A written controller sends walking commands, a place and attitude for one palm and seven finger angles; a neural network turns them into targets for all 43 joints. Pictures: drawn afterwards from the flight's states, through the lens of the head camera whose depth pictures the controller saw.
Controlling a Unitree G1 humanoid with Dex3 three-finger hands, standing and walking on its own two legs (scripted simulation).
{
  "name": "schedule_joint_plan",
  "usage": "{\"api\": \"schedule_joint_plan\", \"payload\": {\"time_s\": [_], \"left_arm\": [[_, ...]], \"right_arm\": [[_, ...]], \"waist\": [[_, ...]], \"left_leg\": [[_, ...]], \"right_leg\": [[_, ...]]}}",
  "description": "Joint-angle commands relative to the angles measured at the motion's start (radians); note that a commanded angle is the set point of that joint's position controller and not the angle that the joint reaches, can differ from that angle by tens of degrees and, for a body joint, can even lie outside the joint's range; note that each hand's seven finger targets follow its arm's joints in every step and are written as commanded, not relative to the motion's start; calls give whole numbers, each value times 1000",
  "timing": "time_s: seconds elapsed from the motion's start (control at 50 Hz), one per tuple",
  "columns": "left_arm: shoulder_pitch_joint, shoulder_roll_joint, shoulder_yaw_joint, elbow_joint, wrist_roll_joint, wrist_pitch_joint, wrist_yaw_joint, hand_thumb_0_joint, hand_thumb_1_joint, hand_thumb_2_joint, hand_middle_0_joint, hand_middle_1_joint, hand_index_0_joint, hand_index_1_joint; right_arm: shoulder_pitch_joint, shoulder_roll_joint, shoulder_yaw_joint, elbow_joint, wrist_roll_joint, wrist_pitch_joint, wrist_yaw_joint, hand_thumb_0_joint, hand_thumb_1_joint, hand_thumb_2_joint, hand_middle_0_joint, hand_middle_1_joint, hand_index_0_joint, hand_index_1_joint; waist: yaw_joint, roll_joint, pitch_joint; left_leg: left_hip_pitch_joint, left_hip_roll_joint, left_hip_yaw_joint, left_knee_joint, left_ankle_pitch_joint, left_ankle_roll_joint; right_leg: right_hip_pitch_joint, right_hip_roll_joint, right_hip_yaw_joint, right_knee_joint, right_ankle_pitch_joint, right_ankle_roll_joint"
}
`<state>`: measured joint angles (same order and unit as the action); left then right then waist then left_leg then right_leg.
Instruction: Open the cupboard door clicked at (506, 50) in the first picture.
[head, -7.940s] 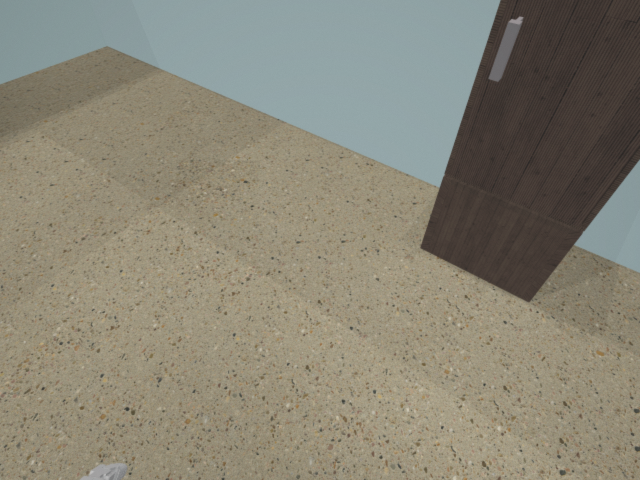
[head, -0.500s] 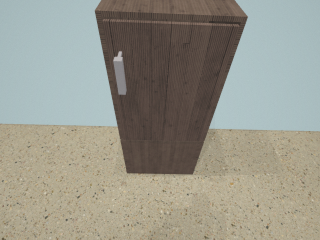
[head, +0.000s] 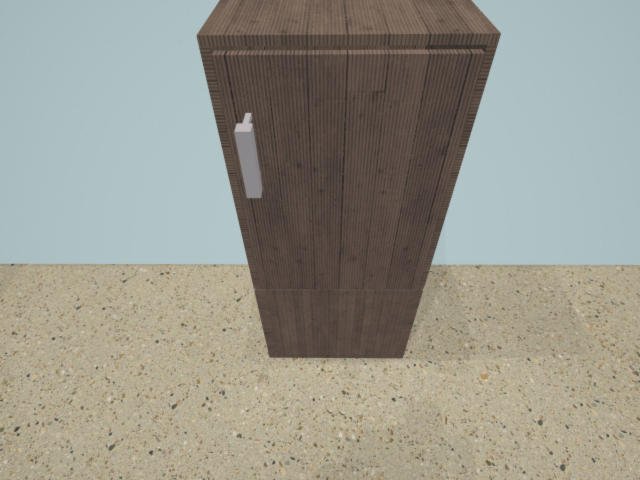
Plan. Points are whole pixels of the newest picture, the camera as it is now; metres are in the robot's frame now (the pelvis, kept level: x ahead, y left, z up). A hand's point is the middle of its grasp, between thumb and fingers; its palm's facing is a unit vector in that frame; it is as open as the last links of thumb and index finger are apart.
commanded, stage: look again from close up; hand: left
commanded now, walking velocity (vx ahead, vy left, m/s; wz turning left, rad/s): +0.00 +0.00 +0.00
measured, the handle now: (251, 155) +0.61 +0.16 +0.09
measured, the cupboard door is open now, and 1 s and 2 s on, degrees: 0 0 0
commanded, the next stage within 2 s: shuffle to correct the standing spot in 0.30 s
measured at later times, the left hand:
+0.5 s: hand out of the picture +0.05 +0.15 -0.16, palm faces +0.00 -0.97 -0.23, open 7.3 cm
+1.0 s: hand out of the picture +0.06 +0.13 -0.17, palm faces +0.03 -0.97 -0.23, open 7.3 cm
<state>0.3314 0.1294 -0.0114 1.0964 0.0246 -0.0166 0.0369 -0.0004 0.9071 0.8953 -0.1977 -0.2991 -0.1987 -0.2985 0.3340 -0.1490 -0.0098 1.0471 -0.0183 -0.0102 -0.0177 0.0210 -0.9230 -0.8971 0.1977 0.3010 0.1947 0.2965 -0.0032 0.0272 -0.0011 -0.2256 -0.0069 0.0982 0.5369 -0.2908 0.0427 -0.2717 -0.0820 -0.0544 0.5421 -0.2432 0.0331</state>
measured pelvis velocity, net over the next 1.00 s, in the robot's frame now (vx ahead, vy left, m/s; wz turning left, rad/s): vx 0.05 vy -0.05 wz -0.02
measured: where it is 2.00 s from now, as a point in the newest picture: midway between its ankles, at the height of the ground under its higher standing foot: outside the picture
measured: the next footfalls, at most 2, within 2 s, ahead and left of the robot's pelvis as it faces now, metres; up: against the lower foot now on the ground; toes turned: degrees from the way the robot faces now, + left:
none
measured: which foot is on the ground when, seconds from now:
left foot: down 0.00-1.00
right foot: down 0.00-1.00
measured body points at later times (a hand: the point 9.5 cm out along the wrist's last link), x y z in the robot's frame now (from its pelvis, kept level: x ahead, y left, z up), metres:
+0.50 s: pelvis +0.02 -0.03 +0.01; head +0.03 -0.05 +0.45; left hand +0.05 +0.20 -0.14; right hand +0.03 -0.25 -0.16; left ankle +0.00 +0.09 -0.73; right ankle +0.03 -0.15 -0.73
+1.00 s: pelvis +0.05 -0.05 +0.00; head +0.08 -0.05 +0.45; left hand +0.06 +0.19 -0.16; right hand +0.06 -0.27 -0.16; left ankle +0.00 +0.09 -0.73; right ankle +0.03 -0.15 -0.73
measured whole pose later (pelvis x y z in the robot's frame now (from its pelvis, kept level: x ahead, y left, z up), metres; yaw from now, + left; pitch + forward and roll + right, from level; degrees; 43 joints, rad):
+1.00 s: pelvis +0.05 -0.05 +0.00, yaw -1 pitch +0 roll +1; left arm 0.27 0.16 0.03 1.06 0.02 -0.01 0.05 0.01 0.92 0.90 -0.20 -0.30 -0.20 -0.30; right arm 0.24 -0.15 -0.03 1.08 -0.01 0.00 -0.05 0.02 -0.92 -0.90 0.20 0.30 0.20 0.30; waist 0.01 -0.01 0.06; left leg -0.18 0.05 0.09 0.54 -0.34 -0.03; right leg -0.25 -0.03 -0.07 0.59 -0.34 -0.02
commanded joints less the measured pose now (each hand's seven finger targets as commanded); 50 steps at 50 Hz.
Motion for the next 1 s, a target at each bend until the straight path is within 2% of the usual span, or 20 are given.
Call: {"api": "schedule_joint_plan", "payload": {"time_s": [0.0,0.04,0.1,0.18,0.24,0.3,0.34,0.38,0.42,0.48,0.54,0.58,0.62,0.66,0.74,0.78,0.84,0.88,0.94,0.98], "left_arm": [[37,92,16,-38,-3,-13,-1,0,900,900,-200,-300,-200,-300],[24,106,19,-46,-3,-14,-2,0,900,900,-200,-300,-200,-300],[10,121,23,-52,-7,-16,-2,0,900,900,-200,-300,-200,-300],[-8,139,26,-56,-9,-19,-3,0,900,900,-200,-300,-200,-300],[-20,147,27,-55,-8,-20,-3,0,900,900,-200,-300,-200,-300],[-27,151,28,-52,-10,-19,-3,0,900,900,-200,-300,-200,-300],[-28,153,28,-49,-9,-20,-3,0,900,900,-200,-300,-200,-300],[-29,155,30,-45,-10,-20,-3,0,900,900,-200,-300,-200,-300],[-18,142,29,-35,-8,-14,-6,0,900,900,-200,-300,-200,-300],[-10,143,37,-39,-4,-4,-13,0,900,900,-200,-300,-200,-300],[6,142,44,-42,-2,-4,-20,0,900,900,-200,-300,-200,-300],[15,140,50,-44,-2,-6,-24,0,900,900,-200,-300,-200,-300],[27,129,53,-42,-2,-10,-25,0,900,900,-200,-300,-200,-300],[38,121,53,-36,-2,-16,-19,0,900,900,-200,-300,-200,-300],[72,123,49,-12,-10,-26,-1,0,900,900,-200,-300,-200,-300],[61,144,55,-20,-13,-27,7,0,900,900,-200,-300,-200,-300],[51,147,62,-44,-10,-15,17,0,900,900,-200,-300,-200,-300],[48,150,67,-54,-9,-5,19,0,900,900,-200,-300,-200,-300],[28,152,69,-75,-4,3,19,0,900,900,-200,-300,-200,-300],[9,151,67,-91,-4,7,17,0,900,900,-200,-300,-200,-300]], "right_arm": [[25,-100,-8,-55,1,-27,-1,0,-900,-900,200,300,200,300],[28,-104,-6,-51,2,-29,-1,0,-900,-900,200,300,200,300],[22,-114,-3,-40,1,-33,-3,0,-900,-900,200,300,200,300],[6,-122,-1,-28,1,-34,-4,0,-900,-900,200,300,200,300],[-4,-122,-1,-16,2,-32,-5,0,-900,-900,200,300,200,300],[-15,-123,1,-3,2,-31,-5,0,-900,-900,200,300,200,300],[-18,-116,1,5,3,-29,-6,0,-900,-900,200,300,200,300],[-24,-117,1,11,2,-28,-6,0,-900,-900,200,300,200,300],[-12,-104,4,22,-1,-23,-5,0,-900,-900,200,300,200,300],[-13,-99,-1,18,-7,-16,-2,0,-900,-900,200,300,200,300],[-2,-93,-5,13,-10,-15,-2,0,-900,-900,200,300,200,300],[12,-94,-8,11,-10,-21,-4,0,-900,-900,200,300,200,300],[21,-94,-9,13,-8,-28,-7,0,-900,-900,200,300,200,300],[24,-83,-6,20,-4,-32,-12,0,-900,-900,200,300,200,300],[24,-59,-1,38,8,-32,-26,0,-900,-900,200,300,200,300],[25,-77,-9,40,13,-27,-32,0,-900,-900,200,300,200,300],[23,-66,-21,29,16,-13,-37,0,-900,-900,200,300,200,300],[16,-75,-28,19,11,-4,-36,0,-900,-900,200,300,200,300],[-1,-65,-32,1,10,3,-31,0,-900,-900,200,300,200,300],[-11,-69,-32,-13,8,7,-27,0,-900,-900,200,300,200,300]], "waist": [[5,-34,119],[3,-52,117],[3,-28,74],[3,-49,46],[3,-64,42],[3,-41,33],[4,-55,35],[4,-44,27],[4,-49,30],[4,-44,92],[-1,-53,118],[-3,-38,109],[-1,-18,97],[3,-17,76],[5,-53,3],[3,-38,-30],[4,-41,-34],[9,-39,-46],[8,-64,-51],[5,-70,-47]], "left_leg": [[-117,114,-161,-240,-59,1],[-94,109,-146,-229,-7,-1],[-44,109,-128,-213,82,-4],[-5,108,-109,-189,150,-8],[9,110,-103,-184,163,-12],[21,112,-95,-183,172,-16],[27,111,-93,-178,173,-18],[31,110,-86,-175,172,-22],[25,110,-78,-168,75,-21],[-26,104,-77,-153,-82,-14],[-35,107,-76,-131,-118,-7],[-32,116,-75,-113,-89,-3],[-19,127,-79,-101,-6,2],[-3,124,-59,-63,143,-7],[46,112,-40,-30,373,-38],[73,117,-39,-38,458,-45],[74,118,-29,-29,500,-46],[80,119,-23,-5,500,-45],[64,114,-25,-1,411,-44],[64,111,-35,-6,349,-44]], "right_leg": [[19,-18,49,-95,5,-59],[18,-24,55,-108,13,-58],[40,-31,62,-112,62,-59],[60,-40,72,-117,127,-61],[68,-42,73,-121,153,-62],[76,-45,77,-124,173,-63],[80,-46,79,-130,191,-66],[85,-48,85,-135,200,-68],[78,-39,75,-132,62,-71],[18,-30,97,-150,-155,-87],[-20,-22,108,-151,-214,-99],[-20,-19,104,-127,-182,-106],[-10,-11,87,-87,-84,-105],[28,-19,84,-61,108,-102],[129,-52,86,-29,613,-94],[163,-62,75,-9,739,-85],[157,-69,76,20,774,-82],[140,-76,81,28,732,-86],[128,-88,96,7,641,-98],[95,-91,110,-17,527,-105]]}}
